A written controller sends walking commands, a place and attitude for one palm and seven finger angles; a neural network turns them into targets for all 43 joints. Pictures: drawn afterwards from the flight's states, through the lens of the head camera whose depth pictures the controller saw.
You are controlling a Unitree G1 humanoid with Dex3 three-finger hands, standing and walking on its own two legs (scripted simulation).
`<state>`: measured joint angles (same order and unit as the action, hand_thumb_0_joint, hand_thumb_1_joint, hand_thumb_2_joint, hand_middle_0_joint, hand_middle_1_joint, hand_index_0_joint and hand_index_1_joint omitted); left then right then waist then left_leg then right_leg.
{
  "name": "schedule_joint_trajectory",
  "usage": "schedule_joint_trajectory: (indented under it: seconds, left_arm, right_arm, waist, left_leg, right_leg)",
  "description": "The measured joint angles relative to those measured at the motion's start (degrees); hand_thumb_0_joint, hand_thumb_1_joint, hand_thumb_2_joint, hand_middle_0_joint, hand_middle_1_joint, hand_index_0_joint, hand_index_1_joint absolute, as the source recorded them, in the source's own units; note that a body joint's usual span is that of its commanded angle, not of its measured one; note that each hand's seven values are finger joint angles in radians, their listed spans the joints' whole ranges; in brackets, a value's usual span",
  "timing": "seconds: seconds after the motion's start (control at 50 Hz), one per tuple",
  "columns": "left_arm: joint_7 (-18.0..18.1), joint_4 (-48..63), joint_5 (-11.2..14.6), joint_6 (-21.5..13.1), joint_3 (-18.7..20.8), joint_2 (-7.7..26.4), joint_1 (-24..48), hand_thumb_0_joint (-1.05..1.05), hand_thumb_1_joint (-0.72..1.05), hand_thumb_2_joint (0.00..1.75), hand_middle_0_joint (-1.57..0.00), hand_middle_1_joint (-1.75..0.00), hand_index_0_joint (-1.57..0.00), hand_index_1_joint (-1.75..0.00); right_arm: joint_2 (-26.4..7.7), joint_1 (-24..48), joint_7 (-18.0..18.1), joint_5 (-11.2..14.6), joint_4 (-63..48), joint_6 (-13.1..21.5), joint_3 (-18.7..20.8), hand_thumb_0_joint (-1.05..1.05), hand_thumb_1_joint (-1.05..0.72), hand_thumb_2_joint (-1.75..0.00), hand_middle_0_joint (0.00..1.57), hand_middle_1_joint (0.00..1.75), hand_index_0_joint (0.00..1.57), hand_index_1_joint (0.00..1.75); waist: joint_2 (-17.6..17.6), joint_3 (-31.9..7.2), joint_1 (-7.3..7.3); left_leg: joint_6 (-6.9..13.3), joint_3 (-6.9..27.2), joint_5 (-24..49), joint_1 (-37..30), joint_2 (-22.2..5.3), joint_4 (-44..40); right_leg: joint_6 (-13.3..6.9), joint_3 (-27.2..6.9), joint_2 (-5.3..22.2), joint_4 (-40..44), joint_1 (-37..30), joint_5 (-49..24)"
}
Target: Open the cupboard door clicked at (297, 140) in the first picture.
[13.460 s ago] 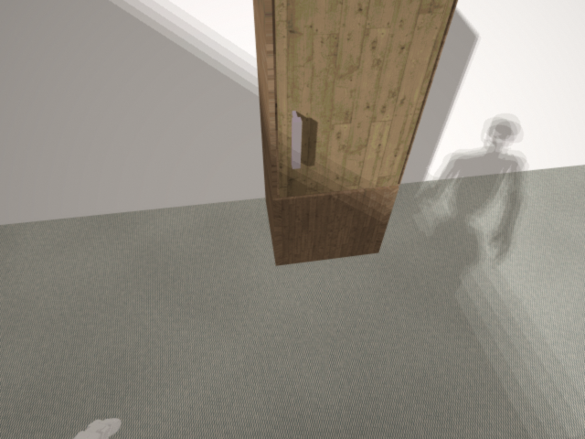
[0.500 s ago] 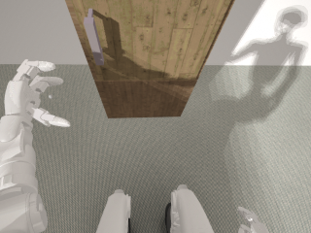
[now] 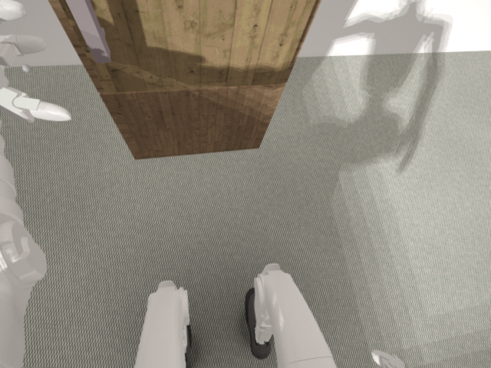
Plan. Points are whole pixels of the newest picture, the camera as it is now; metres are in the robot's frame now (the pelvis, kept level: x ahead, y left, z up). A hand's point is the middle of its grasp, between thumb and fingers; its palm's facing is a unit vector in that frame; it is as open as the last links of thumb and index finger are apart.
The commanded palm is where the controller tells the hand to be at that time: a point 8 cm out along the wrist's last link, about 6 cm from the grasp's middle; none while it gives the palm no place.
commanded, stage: move the hooked fingers beside the handle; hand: left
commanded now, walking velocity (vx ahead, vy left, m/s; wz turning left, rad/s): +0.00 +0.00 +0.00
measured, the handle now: (86, 7) +0.65 +0.19 +0.05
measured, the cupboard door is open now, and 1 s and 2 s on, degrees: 0 0 0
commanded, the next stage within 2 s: slide the fingers in behind the handle in 1.08 s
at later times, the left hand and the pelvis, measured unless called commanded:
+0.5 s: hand (50, 45) +0.59 +0.24 +0.04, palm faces +0.04 -1.00 -0.04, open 14.0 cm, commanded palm +0.58 +0.26 +0.04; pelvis +0.00 +0.01 -0.01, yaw -2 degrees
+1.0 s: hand (43, 43) +0.58 +0.24 +0.05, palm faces +0.07 -1.00 -0.04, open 14.0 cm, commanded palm +0.57 +0.26 +0.04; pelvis +0.01 +0.01 +0.00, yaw -1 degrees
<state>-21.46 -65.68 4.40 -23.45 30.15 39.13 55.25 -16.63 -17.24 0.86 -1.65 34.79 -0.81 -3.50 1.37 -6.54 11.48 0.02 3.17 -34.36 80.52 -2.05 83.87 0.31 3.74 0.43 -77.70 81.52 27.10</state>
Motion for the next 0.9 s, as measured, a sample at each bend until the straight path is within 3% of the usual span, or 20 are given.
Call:
schedule_joint_trajectory:
  seconds: [0.36,0.5,0.64,0.82,0.9]
  left_arm:
    - [3.6,-5.2,-6.0,2.9,-0.1,6.8,12.4,-0.02,-0.5,0.3,-0.3,-1.2,-0.3,-1.2]
    - [3.3,-4.2,-6.0,5.3,-0.1,5.8,10.5,-0.02,-0.5,0.3,-0.3,-1.2,-0.3,-1.2]
    - [4.8,1.3,-5.7,3.5,2.9,3.9,6.8,-0.02,-0.5,0.3,-0.3,-1.2,-0.3,-1.2]
    - [3.3,-3.7,-4.4,5.7,-1.0,4.1,7.6,-0.02,-0.5,0.3,-0.3,-1.2,-0.3,-1.2]
    - [3.7,-2.5,-4.4,3.5,-0.3,3.3,6.4,-0.02,-0.5,0.3,-0.3,-1.2,-0.3,-1.2]
  right_arm:
    - [0.8,-2.0,-1.4,-1.4,-1.5,-3.6,-2.1,0.0,-0.9,-0.9,0.21,0.3,0.21,0.3]
    - [1.4,-3.2,-1.8,-1.4,-2.5,-5.4,-2.7,0.0,-0.9,-0.9,0.21,0.3,0.21,0.3]
    - [2.2,-2.7,-2.7,-1.5,-2.3,-5.5,-2.1,0.0,-0.9,-0.9,0.21,0.3,0.21,0.3]
    - [1.4,-1.7,-2.3,-0.8,-2.8,-5.7,-2.2,0.0,-0.9,-0.9,0.21,0.3,0.21,0.3]
    - [1.0,-1.1,-2.1,-1.1,-3.0,-5.1,-1.5,0.0,-0.9,-0.9,0.21,0.3,0.21,0.3]
  waist:
    - [0.8,0.6,4.46]
    - [1.1,1.0,4.2]
    - [0.8,0.7,4.0]
    - [0.8,0.4,2.85]
    - [0.7,0.0,2.96]
  left_leg:
    - [0.6,0.8,-0.6,6.0,-0.3,3.0]
    - [0.9,0.4,-0.7,5.9,-0.5,2.4]
    - [0.6,0.4,-1.0,4.5,-0.9,1.4]
    - [0.5,0.8,-0.8,1.6,-0.7,-0.4]
    - [0.4,0.9,-1.1,2.2,-0.7,0.2]
  right_leg:
    - [0.6,0.7,-0.4,-1.1,5.0,-0.4]
    - [0.9,0.3,-0.6,-0.5,5.0,-0.4]
    - [0.8,0.3,-1.0,0.6,3.7,-0.3]
    - [0.5,0.8,-0.8,2.1,0.6,0.0]
    - [0.4,0.8,-0.8,1.5,1.3,0.2]
